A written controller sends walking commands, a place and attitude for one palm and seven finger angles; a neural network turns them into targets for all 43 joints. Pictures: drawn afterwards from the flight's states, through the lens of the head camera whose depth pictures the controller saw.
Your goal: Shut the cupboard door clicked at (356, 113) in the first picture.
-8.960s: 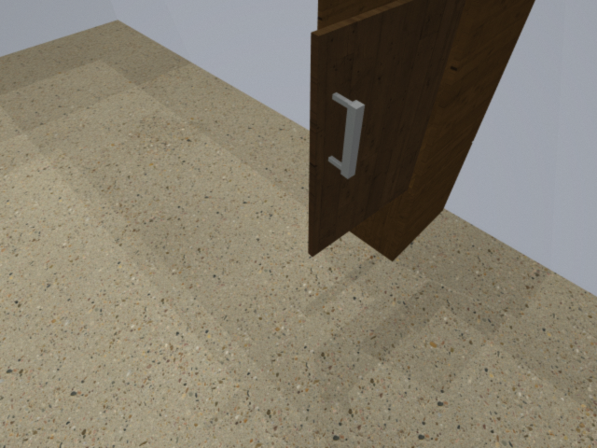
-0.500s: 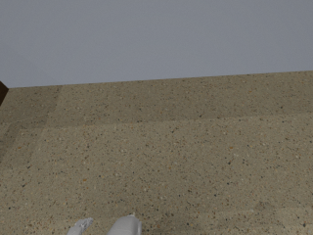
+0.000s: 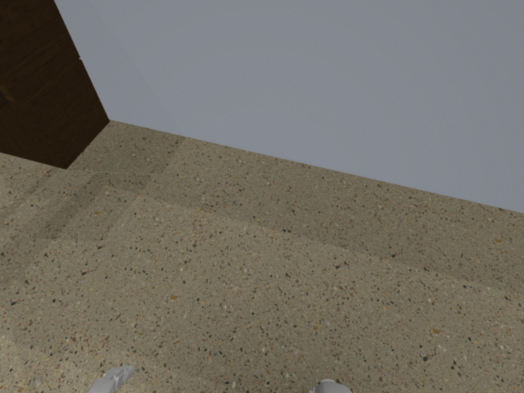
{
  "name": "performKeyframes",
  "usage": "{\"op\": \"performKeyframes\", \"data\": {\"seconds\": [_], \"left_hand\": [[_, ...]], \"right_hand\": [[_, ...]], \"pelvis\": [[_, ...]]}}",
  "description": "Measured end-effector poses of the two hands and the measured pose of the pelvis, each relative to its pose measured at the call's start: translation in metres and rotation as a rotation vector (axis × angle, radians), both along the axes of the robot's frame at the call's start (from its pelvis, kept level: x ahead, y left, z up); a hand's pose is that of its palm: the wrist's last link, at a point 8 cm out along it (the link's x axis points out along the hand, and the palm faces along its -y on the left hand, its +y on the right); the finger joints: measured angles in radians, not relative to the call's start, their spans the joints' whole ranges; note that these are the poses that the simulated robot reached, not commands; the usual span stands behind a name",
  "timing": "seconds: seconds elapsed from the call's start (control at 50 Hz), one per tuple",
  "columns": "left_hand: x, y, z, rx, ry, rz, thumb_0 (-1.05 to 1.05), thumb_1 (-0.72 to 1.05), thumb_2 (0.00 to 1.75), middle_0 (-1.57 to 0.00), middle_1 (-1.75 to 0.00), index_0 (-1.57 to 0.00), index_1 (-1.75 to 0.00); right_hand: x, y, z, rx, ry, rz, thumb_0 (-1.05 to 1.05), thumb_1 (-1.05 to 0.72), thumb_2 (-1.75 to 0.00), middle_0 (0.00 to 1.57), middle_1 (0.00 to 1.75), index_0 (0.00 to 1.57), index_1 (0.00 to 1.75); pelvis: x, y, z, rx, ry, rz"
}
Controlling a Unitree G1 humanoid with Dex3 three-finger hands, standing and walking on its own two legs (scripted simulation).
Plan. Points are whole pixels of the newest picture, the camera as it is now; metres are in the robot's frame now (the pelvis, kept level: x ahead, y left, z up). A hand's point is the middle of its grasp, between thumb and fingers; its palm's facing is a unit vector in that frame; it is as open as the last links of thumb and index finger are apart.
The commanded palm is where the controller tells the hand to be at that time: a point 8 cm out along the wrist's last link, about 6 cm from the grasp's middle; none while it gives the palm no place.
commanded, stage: walk to a spot facing it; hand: left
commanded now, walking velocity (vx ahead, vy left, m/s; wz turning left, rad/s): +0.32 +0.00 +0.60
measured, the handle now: out of the picture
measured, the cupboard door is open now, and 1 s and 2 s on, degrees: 84 84 84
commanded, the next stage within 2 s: turn to face it in 1.64 s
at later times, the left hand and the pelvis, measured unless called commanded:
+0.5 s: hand out of the picture +0.04 +0.15 -0.18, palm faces +0.40 -0.89 -0.20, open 7.3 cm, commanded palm none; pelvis +0.17 +0.01 -0.01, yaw +21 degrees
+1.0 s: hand (137, 232) +0.44 +0.31 -0.16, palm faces +0.35 -0.92 -0.16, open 7.3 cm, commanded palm none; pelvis +0.39 +0.10 +0.00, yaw +25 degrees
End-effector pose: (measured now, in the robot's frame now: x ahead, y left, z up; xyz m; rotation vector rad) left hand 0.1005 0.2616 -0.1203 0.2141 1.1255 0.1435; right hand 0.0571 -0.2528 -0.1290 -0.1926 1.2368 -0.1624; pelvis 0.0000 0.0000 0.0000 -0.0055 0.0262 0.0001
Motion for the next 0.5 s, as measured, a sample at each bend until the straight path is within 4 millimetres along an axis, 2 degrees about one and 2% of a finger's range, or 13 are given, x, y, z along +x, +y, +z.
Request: {"op": "performKeyframes", "data": {"seconds": [0.08,0.14,0.2,0.28,0.34,0.38,0.44,0.5], "left_hand": [[0.026,-0.021,0.002,0.014,-0.048,0.003,0.00,0.91,0.90,-0.20,-0.30,-0.20,-0.30],[0.030,-0.035,0.002,0.025,-0.076,0.052,0.00,0.91,0.90,-0.20,-0.30,-0.20,-0.30],[0.017,-0.047,0.005,0.011,-0.040,0.131,0.00,0.91,0.90,-0.20,-0.30,-0.21,-0.30],[-0.009,-0.061,0.002,-0.023,0.067,0.232,0.00,0.91,0.90,-0.21,-0.30,-0.21,-0.30],[-0.032,-0.065,-0.003,-0.041,0.155,0.309,0.00,0.93,0.90,-0.21,-0.30,-0.21,-0.30],[-0.047,-0.067,-0.006,-0.058,0.214,0.362,0.00,0.93,0.90,-0.21,-0.30,-0.21,-0.30],[-0.067,-0.070,-0.013,-0.090,0.303,0.440,0.00,0.92,0.90,-0.20,-0.30,-0.21,-0.30],[-0.079,-0.067,-0.024,-0.129,0.389,0.502,0.00,0.92,0.90,-0.20,-0.30,-0.21,-0.30]], "right_hand": [[0.006,-0.018,-0.016,0.030,0.055,-0.007,0.01,-0.90,-0.90,0.20,0.30,0.20,0.30],[0.024,-0.033,-0.027,0.031,0.100,0.023,0.01,-0.90,-0.90,0.20,0.30,0.20,0.30],[0.059,-0.039,-0.019,0.027,0.113,0.084,0.01,-0.90,-0.90,0.20,0.30,0.20,0.30],[0.124,-0.036,-0.005,0.022,0.073,0.161,0.01,-0.91,-0.90,0.20,0.30,0.20,0.30],[0.180,-0.022,0.000,0.019,0.035,0.238,0.01,-0.91,-0.90,0.20,0.30,0.20,0.30],[0.219,-0.005,0.001,0.020,0.008,0.298,0.01,-0.91,-0.90,0.20,0.30,0.19,0.30],[0.280,0.031,-0.001,0.025,-0.041,0.396,0.01,-0.91,-0.90,0.19,0.30,0.19,0.30],[0.338,0.077,-0.003,0.033,-0.119,0.478,0.01,-0.91,-0.90,0.19,0.30,0.19,0.30]], "pelvis": [[0.023,-0.022,-0.007,0.012,0.004,0.040],[0.039,-0.034,-0.012,0.008,-0.001,0.096],[0.058,-0.039,-0.004,0.019,-0.004,0.149],[0.087,-0.039,0.006,0.033,0.007,0.213],[0.109,-0.035,0.007,0.037,0.012,0.259],[0.124,-0.029,0.005,0.033,0.012,0.288],[0.148,-0.014,-0.001,0.026,0.009,0.327],[0.174,0.007,-0.013,0.028,0.003,0.357]]}}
